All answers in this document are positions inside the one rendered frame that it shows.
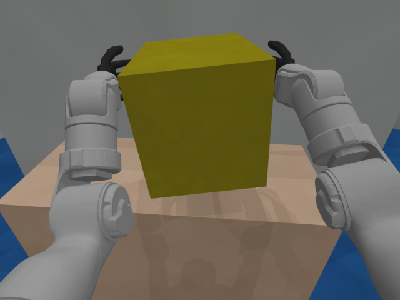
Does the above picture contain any robot right forearm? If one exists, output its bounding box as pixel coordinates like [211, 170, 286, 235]
[274, 64, 400, 177]

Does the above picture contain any carton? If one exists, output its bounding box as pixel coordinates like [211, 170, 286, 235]
[117, 32, 276, 199]

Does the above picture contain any pedestal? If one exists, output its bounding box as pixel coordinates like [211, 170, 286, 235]
[0, 137, 342, 300]

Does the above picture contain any robot left forearm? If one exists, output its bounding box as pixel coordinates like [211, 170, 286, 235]
[49, 71, 122, 233]

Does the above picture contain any robot left upper arm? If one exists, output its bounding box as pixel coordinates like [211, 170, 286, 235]
[0, 182, 134, 300]

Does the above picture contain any robot right hand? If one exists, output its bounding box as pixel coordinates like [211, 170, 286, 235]
[268, 41, 295, 82]

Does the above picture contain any robot right upper arm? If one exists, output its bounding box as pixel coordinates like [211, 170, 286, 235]
[315, 157, 400, 300]

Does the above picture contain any robot left hand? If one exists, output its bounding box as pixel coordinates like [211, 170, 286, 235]
[97, 45, 131, 101]

